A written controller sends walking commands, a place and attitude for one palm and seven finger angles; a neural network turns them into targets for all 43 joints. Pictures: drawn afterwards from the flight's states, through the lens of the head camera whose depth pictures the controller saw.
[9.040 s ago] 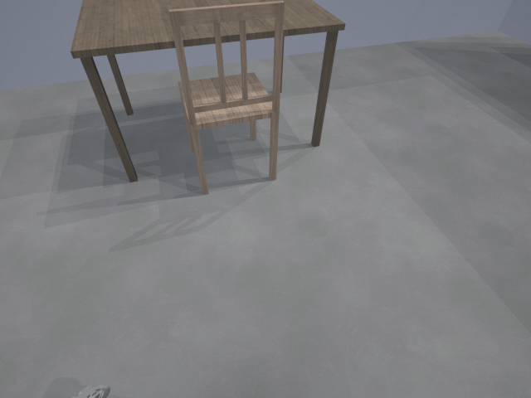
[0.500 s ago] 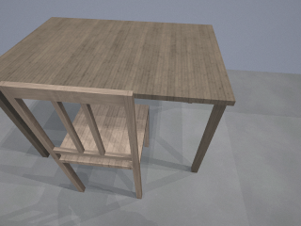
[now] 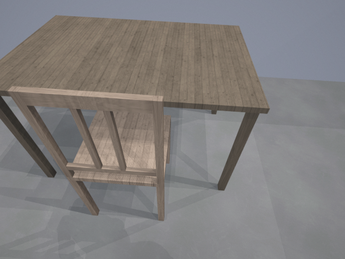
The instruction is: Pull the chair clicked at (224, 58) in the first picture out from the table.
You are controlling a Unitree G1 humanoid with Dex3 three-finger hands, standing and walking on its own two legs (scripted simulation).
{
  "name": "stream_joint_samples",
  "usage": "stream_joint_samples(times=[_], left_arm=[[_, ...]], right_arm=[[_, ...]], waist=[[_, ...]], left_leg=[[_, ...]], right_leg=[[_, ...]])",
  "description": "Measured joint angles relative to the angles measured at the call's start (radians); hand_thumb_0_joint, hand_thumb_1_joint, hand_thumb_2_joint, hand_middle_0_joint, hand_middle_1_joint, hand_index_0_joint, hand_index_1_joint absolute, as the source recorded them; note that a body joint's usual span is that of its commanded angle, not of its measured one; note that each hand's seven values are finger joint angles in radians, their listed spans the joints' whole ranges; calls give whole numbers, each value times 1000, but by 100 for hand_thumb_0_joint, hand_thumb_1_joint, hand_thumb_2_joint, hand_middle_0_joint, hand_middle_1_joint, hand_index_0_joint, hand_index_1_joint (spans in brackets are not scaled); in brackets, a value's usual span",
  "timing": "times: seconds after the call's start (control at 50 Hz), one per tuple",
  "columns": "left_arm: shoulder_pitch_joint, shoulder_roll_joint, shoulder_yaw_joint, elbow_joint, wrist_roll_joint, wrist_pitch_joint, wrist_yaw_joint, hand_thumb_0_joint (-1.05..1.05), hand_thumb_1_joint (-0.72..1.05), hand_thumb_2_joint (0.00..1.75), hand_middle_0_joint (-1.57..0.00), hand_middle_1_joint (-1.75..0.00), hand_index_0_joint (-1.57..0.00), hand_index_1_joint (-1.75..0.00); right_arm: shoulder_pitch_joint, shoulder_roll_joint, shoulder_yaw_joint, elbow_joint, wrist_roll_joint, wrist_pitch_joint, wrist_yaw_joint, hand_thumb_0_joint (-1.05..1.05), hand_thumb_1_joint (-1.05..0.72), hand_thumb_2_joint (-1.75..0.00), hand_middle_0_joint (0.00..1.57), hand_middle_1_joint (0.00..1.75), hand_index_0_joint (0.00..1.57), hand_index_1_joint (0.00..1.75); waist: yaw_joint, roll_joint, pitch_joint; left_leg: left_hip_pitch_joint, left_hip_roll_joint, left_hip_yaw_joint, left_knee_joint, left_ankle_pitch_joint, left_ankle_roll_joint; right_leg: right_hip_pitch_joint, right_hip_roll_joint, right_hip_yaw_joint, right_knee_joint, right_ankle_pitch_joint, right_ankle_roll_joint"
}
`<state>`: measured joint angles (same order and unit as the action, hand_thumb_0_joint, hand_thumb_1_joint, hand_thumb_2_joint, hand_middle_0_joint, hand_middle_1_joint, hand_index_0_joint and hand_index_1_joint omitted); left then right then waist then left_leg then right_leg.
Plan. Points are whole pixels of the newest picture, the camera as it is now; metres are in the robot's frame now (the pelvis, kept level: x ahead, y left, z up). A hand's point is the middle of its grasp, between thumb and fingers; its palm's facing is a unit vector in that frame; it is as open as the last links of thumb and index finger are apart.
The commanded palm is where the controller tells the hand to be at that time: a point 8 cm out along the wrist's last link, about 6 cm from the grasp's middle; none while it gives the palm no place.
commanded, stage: look again from close up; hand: left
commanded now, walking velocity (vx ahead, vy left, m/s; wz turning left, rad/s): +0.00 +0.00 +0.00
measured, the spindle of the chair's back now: (88, 141) +0.48 +0.32 -0.09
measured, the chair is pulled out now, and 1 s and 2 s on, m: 0.00 0.00 0.00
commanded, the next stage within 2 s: shuffle to correct the standing spot in 0.32 s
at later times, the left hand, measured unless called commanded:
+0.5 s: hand out of the picture -0.02 +0.15 -0.17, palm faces +0.03 -0.98 -0.17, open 7.4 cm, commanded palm none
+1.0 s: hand out of the picture +0.08 +0.22 -0.17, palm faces +0.05 -0.96 -0.26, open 7.4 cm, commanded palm none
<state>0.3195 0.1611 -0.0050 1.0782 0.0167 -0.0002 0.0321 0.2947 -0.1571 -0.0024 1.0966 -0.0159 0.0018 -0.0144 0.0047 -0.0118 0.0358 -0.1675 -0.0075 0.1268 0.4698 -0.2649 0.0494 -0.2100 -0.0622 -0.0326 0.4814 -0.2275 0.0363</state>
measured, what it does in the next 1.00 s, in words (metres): shifts its weight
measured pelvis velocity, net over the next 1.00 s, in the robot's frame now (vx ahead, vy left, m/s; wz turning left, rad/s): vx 0.04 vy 0.03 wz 0.01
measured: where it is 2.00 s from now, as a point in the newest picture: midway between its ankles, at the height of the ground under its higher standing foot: outside the picture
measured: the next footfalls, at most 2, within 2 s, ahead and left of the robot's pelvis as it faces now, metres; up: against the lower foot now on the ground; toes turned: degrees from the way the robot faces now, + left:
none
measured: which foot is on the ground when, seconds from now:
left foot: down 0.00-1.00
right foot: down 0.00-1.00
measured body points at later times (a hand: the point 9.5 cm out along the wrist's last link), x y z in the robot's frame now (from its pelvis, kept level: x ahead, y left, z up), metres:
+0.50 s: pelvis +0.00 +0.00 +0.00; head +0.00 -0.01 +0.45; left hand -0.02 +0.20 -0.16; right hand -0.02 -0.21 -0.17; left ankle +0.00 +0.08 -0.74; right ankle +0.02 -0.14 -0.74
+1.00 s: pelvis +0.04 +0.03 -0.01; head +0.05 +0.02 +0.44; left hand +0.08 +0.27 -0.15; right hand +0.05 -0.18 -0.17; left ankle +0.00 +0.08 -0.74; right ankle +0.02 -0.08 -0.73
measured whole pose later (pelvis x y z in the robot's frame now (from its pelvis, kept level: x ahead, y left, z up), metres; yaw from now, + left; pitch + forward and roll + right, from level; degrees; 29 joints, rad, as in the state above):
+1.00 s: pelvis +0.04 +0.03 -0.01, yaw +0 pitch -1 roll +0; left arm 0.26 0.17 0.01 1.03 0.00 0.01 0.05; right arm 0.33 -0.14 0.01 1.03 -0.02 -0.01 -0.05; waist -0.01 0.02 0.02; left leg -0.15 -0.07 0.13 0.51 -0.35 0.10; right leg -0.25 -0.03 -0.04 0.63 -0.34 -0.03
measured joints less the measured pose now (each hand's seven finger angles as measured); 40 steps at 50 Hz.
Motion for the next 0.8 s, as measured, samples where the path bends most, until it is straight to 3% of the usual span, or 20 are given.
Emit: stream_joint_samples(times=[0.48,0.66,0.76,0.8], left_arm=[[19,-58,4,38,3,-14,7,1,91,90,-20,-30,-20,-30],[39,-60,29,6,5,-6,1,1,91,90,-20,-30,-20,-30],[40,-33,29,3,10,-10,16,1,91,90,-20,-30,-20,-30],[32,-17,23,3,9,-4,14,1,91,90,-20,-30,-20,-30]], right_arm=[[6,33,-8,34,3,-4,-3,0,-91,-90,20,30,19,30],[40,7,-20,15,-8,27,7,0,-91,-90,20,30,19,30],[58,-2,-14,-18,-14,19,11,0,-91,-90,20,30,19,30],[70,-3,-8,-40,-13,-2,10,0,-91,-90,20,30,19,30]], waist=[[-3,21,-3],[2,36,-31],[-7,6,-18],[-17,-4,-20]], left_leg=[[-6,-1,14,-15,15,-3],[-62,14,-15,97,-77,-18],[-76,2,-10,139,-100,8],[-78,-11,-10,143,-113,27]], right_leg=[[-22,0,14,9,6,-4],[-41,14,-3,48,-39,-11],[-56,0,3,93,-76,5],[-67,-8,5,126,-109,-26]])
